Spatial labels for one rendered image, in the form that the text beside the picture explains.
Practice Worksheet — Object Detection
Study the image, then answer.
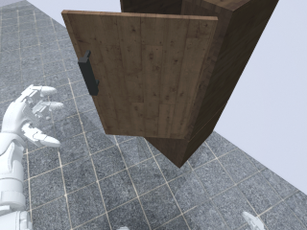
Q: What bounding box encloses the left robot upper arm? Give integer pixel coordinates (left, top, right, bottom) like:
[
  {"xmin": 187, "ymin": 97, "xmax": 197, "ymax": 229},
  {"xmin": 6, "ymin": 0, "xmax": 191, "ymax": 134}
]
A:
[{"xmin": 0, "ymin": 211, "xmax": 34, "ymax": 230}]

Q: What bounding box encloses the robot left forearm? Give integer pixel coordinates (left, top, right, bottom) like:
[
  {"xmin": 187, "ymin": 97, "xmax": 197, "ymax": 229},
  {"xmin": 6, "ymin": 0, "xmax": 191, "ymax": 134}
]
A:
[{"xmin": 0, "ymin": 132, "xmax": 27, "ymax": 217}]

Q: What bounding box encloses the cupboard door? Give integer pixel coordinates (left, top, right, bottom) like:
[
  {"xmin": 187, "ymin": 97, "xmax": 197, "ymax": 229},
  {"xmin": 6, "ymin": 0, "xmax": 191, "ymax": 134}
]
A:
[{"xmin": 61, "ymin": 10, "xmax": 218, "ymax": 139}]

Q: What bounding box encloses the robot right hand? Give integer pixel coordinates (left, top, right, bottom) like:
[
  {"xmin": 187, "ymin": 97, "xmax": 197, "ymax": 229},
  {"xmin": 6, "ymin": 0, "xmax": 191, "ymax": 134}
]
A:
[{"xmin": 243, "ymin": 211, "xmax": 266, "ymax": 230}]

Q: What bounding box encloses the robot left hand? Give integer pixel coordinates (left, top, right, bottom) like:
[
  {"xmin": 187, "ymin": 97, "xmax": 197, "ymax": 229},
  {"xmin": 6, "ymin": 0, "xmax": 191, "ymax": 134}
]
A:
[{"xmin": 1, "ymin": 84, "xmax": 64, "ymax": 148}]

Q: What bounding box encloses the handle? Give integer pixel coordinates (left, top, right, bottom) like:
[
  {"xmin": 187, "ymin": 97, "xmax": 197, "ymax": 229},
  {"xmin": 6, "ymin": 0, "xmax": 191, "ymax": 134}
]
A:
[{"xmin": 78, "ymin": 50, "xmax": 100, "ymax": 96}]

